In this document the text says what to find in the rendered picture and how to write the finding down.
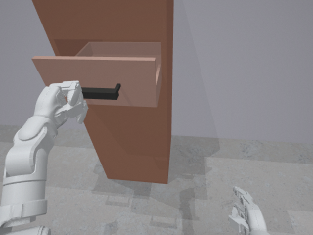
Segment cabinet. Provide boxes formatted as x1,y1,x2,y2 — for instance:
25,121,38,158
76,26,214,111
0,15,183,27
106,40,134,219
32,0,174,184

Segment drawer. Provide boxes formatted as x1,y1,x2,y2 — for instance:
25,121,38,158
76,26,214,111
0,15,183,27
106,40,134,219
31,41,162,108

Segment handle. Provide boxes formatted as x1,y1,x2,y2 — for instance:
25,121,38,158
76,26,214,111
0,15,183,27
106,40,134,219
81,83,121,100

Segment left robot upper arm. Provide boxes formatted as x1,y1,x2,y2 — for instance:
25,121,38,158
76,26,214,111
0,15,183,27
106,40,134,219
1,225,52,235

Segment right robot hand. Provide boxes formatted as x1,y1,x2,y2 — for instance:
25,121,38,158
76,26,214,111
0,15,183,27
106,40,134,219
228,186,268,235

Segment left robot forearm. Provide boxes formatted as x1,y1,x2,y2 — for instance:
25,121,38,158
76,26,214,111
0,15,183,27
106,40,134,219
0,116,58,235

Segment left robot hand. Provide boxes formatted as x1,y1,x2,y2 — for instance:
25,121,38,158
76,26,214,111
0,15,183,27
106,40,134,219
33,80,89,129

